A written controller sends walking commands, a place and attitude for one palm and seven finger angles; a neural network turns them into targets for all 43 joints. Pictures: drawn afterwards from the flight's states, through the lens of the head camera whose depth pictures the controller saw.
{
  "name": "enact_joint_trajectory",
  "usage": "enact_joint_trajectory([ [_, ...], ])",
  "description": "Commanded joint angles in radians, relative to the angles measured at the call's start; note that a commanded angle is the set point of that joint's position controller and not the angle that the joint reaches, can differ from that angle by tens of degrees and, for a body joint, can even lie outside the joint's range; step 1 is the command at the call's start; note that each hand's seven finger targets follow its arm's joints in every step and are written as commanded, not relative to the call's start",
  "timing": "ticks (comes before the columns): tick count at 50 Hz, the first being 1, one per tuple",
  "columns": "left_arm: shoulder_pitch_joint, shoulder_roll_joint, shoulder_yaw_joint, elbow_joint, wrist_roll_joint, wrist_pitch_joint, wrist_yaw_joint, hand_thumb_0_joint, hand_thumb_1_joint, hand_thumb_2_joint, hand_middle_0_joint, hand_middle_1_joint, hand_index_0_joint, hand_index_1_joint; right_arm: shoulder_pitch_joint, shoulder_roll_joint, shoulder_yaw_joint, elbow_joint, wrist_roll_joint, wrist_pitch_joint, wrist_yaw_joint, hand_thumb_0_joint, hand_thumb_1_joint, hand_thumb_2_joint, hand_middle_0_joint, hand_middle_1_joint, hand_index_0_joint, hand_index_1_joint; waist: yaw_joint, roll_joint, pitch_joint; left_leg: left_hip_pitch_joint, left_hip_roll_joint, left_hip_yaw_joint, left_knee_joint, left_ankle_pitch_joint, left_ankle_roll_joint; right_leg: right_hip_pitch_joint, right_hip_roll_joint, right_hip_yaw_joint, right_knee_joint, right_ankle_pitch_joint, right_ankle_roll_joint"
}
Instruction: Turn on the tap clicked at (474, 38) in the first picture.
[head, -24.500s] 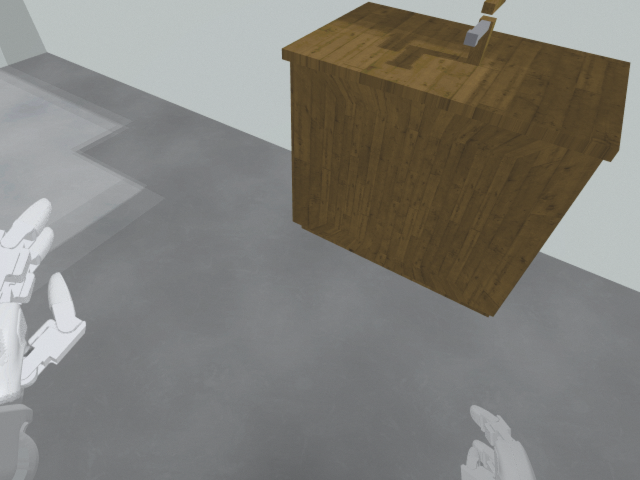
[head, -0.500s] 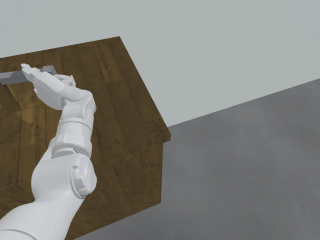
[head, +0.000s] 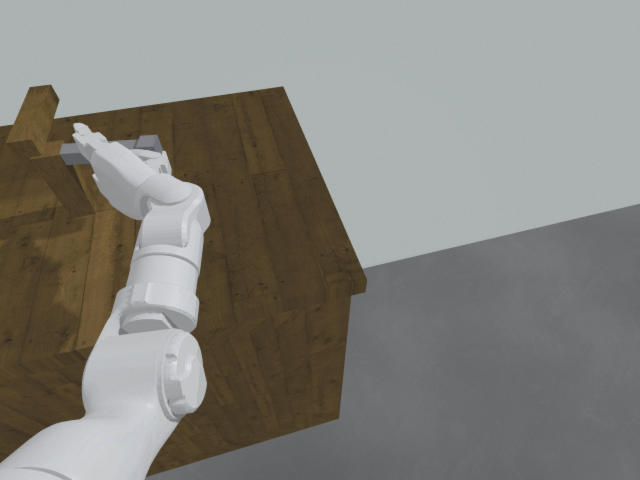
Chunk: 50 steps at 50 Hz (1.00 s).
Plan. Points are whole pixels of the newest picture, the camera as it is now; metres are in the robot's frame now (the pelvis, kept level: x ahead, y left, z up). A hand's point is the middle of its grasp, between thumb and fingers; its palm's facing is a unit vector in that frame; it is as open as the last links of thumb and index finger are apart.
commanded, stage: lift the hand up off the lever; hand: left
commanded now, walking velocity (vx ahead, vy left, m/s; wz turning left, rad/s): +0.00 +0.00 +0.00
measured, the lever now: (150, 149) +0.52 +0.25 +0.14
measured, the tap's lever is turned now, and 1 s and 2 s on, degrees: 80 80 80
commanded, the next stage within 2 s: draw the hand back beside the body in 1.64 s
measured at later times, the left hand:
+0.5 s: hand (147, 156) +0.45 +0.22 +0.18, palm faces +0.81 -0.58 -0.08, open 7.8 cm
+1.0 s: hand (154, 144) +0.45 +0.21 +0.20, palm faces +0.80 -0.59 -0.09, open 7.8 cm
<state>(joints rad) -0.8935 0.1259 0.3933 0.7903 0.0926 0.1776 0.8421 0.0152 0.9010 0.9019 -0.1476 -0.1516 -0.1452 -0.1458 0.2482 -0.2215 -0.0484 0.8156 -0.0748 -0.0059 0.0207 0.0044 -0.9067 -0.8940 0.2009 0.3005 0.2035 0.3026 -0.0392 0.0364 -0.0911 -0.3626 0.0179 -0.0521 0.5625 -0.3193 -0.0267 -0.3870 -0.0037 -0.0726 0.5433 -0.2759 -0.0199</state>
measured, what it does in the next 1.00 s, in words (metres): stands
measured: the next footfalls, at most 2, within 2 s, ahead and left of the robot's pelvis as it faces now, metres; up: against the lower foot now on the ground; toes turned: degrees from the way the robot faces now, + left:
none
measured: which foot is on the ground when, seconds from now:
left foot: down 0.00-1.00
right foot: down 0.00-1.00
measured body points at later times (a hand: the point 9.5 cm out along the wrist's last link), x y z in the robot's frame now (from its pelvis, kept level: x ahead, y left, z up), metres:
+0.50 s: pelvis +0.00 +0.00 +0.00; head +0.01 -0.02 +0.45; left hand +0.40 +0.25 +0.19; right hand +0.08 -0.26 -0.13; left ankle -0.02 +0.14 -0.73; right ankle +0.00 -0.11 -0.73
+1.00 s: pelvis +0.00 +0.00 +0.01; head +0.00 -0.02 +0.46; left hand +0.40 +0.23 +0.21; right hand +0.10 -0.24 -0.13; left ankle -0.02 +0.14 -0.73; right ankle +0.00 -0.11 -0.73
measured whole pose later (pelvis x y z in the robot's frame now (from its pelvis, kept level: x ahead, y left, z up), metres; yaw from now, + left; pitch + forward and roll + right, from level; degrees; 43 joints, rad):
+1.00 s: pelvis +0.00 +0.00 +0.01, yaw -1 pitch +4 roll +0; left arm -0.91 0.11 0.40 0.72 0.08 0.32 0.84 0.01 0.90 0.90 -0.15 -0.15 -0.15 -0.15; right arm 0.22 -0.21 -0.03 0.83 -0.05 -0.01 -0.01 0.01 -0.91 -0.89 0.20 0.30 0.20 0.30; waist -0.01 0.04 -0.08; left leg -0.26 0.02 -0.03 0.47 -0.27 -0.02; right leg -0.30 0.00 -0.05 0.47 -0.23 -0.02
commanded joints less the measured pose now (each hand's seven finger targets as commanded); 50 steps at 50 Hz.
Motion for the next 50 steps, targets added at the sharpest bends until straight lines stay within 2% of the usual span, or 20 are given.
enact_joint_trajectory([
  [1,-0.516,0.148,-0.053,-0.213,0.020,-0.037,-0.004,0.000,0.900,0.900,-0.150,-0.150,-0.150,-0.150,-0.012,-0.123,-0.037,-0.084,0.003,-0.030,-0.014,0.000,-0.900,-0.900,0.200,0.300,0.200,0.300,-0.018,-0.042,-0.293,0.078,-0.025,0.070,-0.060,0.344,0.019,0.207,0.008,-0.008,-0.053,0.296,-0.001],
  [4,-0.536,0.167,-0.034,-0.207,0.025,-0.031,0.012,0.000,0.900,0.900,-0.150,-0.150,-0.150,-0.150,-0.023,-0.118,-0.034,-0.085,0.000,-0.028,-0.019,0.000,-0.900,-0.900,0.200,0.300,0.200,0.300,-0.012,-0.070,-0.304,0.065,-0.030,0.075,-0.059,0.330,0.025,0.224,0.004,-0.002,-0.058,0.304,0.005],
  [5,-0.539,0.229,0.012,-0.217,0.034,-0.034,0.017,0.000,0.900,0.900,-0.150,-0.150,-0.150,-0.150,-0.022,-0.122,-0.036,-0.081,-0.003,-0.023,-0.025,0.000,-0.900,-0.900,0.200,0.300,0.200,0.300,0.001,-0.064,-0.320,0.068,-0.030,0.071,-0.059,0.335,0.025,0.236,0.002,0.002,-0.056,0.310,0.003],
  [7,-0.560,0.185,-0.028,-0.241,0.047,-0.031,0.022,0.000,0.900,0.900,-0.150,-0.150,-0.150,-0.150,-0.029,-0.113,-0.034,-0.087,-0.004,-0.021,-0.021,0.000,-0.900,-0.900,0.200,0.300,0.200,0.300,-0.006,-0.048,-0.333,0.084,-0.027,0.077,-0.054,0.376,0.022,0.241,0.002,-0.001,-0.046,0.352,0.000],
  [10,-0.497,0.244,0.024,-0.243,0.055,-0.020,0.022,0.000,0.900,0.900,-0.150,-0.150,-0.150,-0.150,-0.025,-0.119,-0.040,-0.093,-0.005,-0.016,-0.026,0.000,-0.900,-0.900,0.200,0.300,0.200,0.300,0.015,-0.063,-0.361,0.079,-0.026,0.079,-0.050,0.398,0.024,0.270,0.001,0.001,-0.039,0.392,0.003],
  [13,-0.483,0.232,0.011,-0.234,0.045,-0.003,0.007,0.000,0.900,0.900,-0.150,-0.150,-0.150,-0.150,-0.029,-0.120,-0.034,-0.104,0.004,-0.015,-0.032,0.000,-0.900,-0.900,0.200,0.300,0.200,0.300,0.005,-0.101,-0.330,0.060,-0.025,0.088,-0.061,0.374,0.032,0.286,-0.009,0.008,-0.052,0.406,0.012],
  [15,-0.455,0.277,0.044,-0.241,0.039,0.002,-0.005,0.000,0.900,0.900,-0.150,-0.150,-0.150,-0.150,-0.030,-0.126,-0.037,-0.103,0.007,-0.012,-0.042,0.000,-0.900,-0.900,0.200,0.300,0.200,0.300,0.017,-0.096,-0.337,0.063,-0.028,0.088,-0.070,0.367,0.035,0.307,-0.009,0.012,-0.060,0.408,0.013],
  [19,-0.481,0.177,-0.051,-0.284,0.031,0.005,-0.027,0.000,0.900,0.900,-0.150,-0.150,-0.150,-0.150,-0.036,-0.117,-0.034,-0.102,0.017,-0.033,-0.036,0.000,-0.900,-0.900,0.200,0.300,0.200,0.300,-0.002,-0.064,-0.295,0.097,-0.023,0.087,-0.078,0.366,0.033,0.266,0.000,0.002,-0.072,0.365,0.006],
  [25,-0.495,0.188,-0.050,-0.302,0.003,0.016,-0.039,0.000,0.900,0.900,-0.150,-0.150,-0.150,-0.150,-0.051,-0.122,-0.035,-0.082,0.022,-0.047,-0.043,0.000,-0.900,-0.900,0.200,0.300,0.200,0.300,0.004,-0.029,-0.269,0.110,-0.027,0.076,-0.102,0.314,0.027,0.254,0.004,0.001,-0.101,0.268,0.001],
  [29,-0.552,0.148,-0.088,-0.340,0.004,0.023,-0.024,0.000,0.900,0.900,-0.150,-0.150,-0.150,-0.150,-0.066,-0.116,-0.033,-0.079,0.019,-0.061,-0.038,0.000,-0.900,-0.900,0.200,0.300,0.200,0.300,0.000,-0.005,-0.286,0.136,-0.026,0.074,-0.105,0.334,0.019,0.243,0.008,-0.004,-0.098,0.261,-0.004],
  [34,-0.538,0.165,-0.059,-0.305,0.008,0.047,-0.001,0.000,0.900,0.900,-0.150,-0.150,-0.150,-0.150,-0.072,-0.115,-0.030,-0.078,0.014,-0.054,-0.035,0.000,-0.900,-0.900,0.200,0.300,0.200,0.300,0.016,-0.038,-0.295,0.124,-0.024,0.077,-0.114,0.353,0.011,0.261,0.007,-0.008,-0.096,0.274,-0.004],
  [35,-0.524,0.202,-0.027,-0.289,0.013,0.052,0.002,0.000,0.900,0.900,-0.150,-0.150,-0.150,-0.150,-0.072,-0.121,-0.034,-0.071,0.011,-0.049,-0.038,0.000,-0.900,-0.900,0.200,0.300,0.200,0.300,0.025,-0.050,-0.303,0.130,-0.023,0.072,-0.118,0.355,0.008,0.266,0.010,-0.009,-0.097,0.267,-0.006],
  [39,-0.546,0.162,-0.051,-0.274,0.016,0.068,0.010,0.000,0.900,0.900,-0.150,-0.150,-0.150,-0.150,-0.074,-0.115,-0.028,-0.082,0.013,-0.049,-0.032,0.000,-0.900,-0.900,0.200,0.300,0.200,0.300,0.024,-0.076,-0.303,0.130,-0.019,0.082,-0.122,0.372,0.009,0.267,0.008,-0.010,-0.095,0.288,-0.003],
  [40,-0.514,0.220,-0.001,-0.266,0.017,0.067,0.010,0.000,0.900,0.900,-0.150,-0.150,-0.150,-0.150,-0.074,-0.120,-0.033,-0.083,0.012,-0.044,-0.036,0.000,-0.900,-0.900,0.200,0.300,0.200,0.300,0.041,-0.074,-0.303,0.129,-0.018,0.081,-0.125,0.386,0.007,0.284,0.008,-0.010,-0.094,0.301,-0.005],
  [43,-0.512,0.187,-0.026,-0.295,0.016,0.071,0.008,0.000,0.900,0.900,-0.150,-0.150,-0.150,-0.150,-0.078,-0.112,-0.028,-0.094,0.017,-0.039,-0.033,0.000,-0.900,-0.900,0.200,0.300,0.200,0.300,0.036,-0.077,-0.316,0.137,-0.015,0.092,-0.121,0.408,0.010,0.296,0.004,-0.006,-0.093,0.339,-0.003],
  [44,-0.504,0.162,-0.044,-0.283,0.018,0.080,0.005,0.000,0.900,0.900,-0.150,-0.150,-0.150,-0.150,-0.082,-0.111,-0.027,-0.094,0.017,-0.039,-0.031,0.000,-0.900,-0.900,0.200,0.300,0.200,0.300,0.032,-0.080,-0.291,0.132,-0.015,0.094,-0.123,0.402,0.010,0.286,0.005,-0.008,-0.098,0.330,-0.003],
  [45,-0.503,0.194,-0.023,-0.284,0.021,0.081,0.003,0.000,0.900,0.900,-0.150,-0.150,-0.150,-0.150,-0.080,-0.117,-0.030,-0.090,0.017,-0.036,-0.034,0.000,-0.900,-0.900,0.200,0.300,0.200,0.300,0.038,-0.079,-0.286,0.133,-0.015,0.087,-0.128,0.395,0.008,0.290,0.006,-0.008,-0.101,0.318,-0.005],
  [47,-0.526,0.148,-0.066,-0.283,0.017,0.089,-0.004,0.000,0.900,0.900,-0.150,-0.150,-0.150,-0.150,-0.095,-0.113,-0.023,-0.094,0.023,-0.042,-0.032,0.000,-0.900,-0.900,0.200,0.300,0.200,0.300,0.024,-0.084,-0.248,0.126,-0.013,0.087,-0.135,0.362,0.013,0.265,0.005,-0.009,-0.112,0.281,-0.003],
  [49,-0.549,0.169,-0.054,-0.306,0.015,0.086,-0.006,0.000,0.900,0.900,-0.150,-0.150,-0.150,-0.150,-0.093,-0.113,-0.026,-0.093,0.024,-0.048,-0.034,0.000,-0.900,-0.900,0.200,0.300,0.200,0.300,0.027,-0.086,-0.268,0.135,-0.015,0.088,-0.136,0.350,0.018,0.274,0.004,-0.004,-0.118,0.273,-0.001],
  [50,-0.538,0.195,-0.037,-0.319,0.013,0.084,-0.010,0.000,0.900,0.900,-0.150,-0.150,-0.150,-0.150,-0.103,-0.115,-0.028,-0.092,0.023,-0.045,-0.039,0.000,-0.900,-0.900,0.200,0.300,0.200,0.300,0.037,-0.053,-0.271,0.142,-0.017,0.085,-0.140,0.347,0.015,0.277,0.006,-0.003,-0.121,0.260,-0.004],
])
